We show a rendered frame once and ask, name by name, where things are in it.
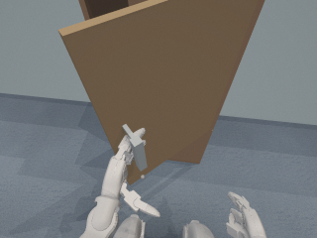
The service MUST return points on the left robot shin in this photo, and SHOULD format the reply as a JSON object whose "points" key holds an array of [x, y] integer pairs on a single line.
{"points": [[134, 216]]}

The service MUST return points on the cupboard door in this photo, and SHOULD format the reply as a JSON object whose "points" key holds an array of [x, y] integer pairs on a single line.
{"points": [[162, 65]]}

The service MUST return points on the left robot forearm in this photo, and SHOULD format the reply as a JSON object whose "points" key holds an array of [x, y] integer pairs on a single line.
{"points": [[103, 220]]}

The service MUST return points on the handle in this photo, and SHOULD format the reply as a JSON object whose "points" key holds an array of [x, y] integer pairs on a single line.
{"points": [[138, 148]]}

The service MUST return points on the robot left thigh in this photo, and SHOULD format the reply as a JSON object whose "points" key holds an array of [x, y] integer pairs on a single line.
{"points": [[132, 227]]}

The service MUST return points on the robot right hand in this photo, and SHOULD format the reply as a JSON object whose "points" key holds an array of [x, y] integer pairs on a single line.
{"points": [[249, 224]]}

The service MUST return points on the robot left hand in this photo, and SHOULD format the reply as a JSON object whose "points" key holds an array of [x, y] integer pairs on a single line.
{"points": [[113, 184]]}

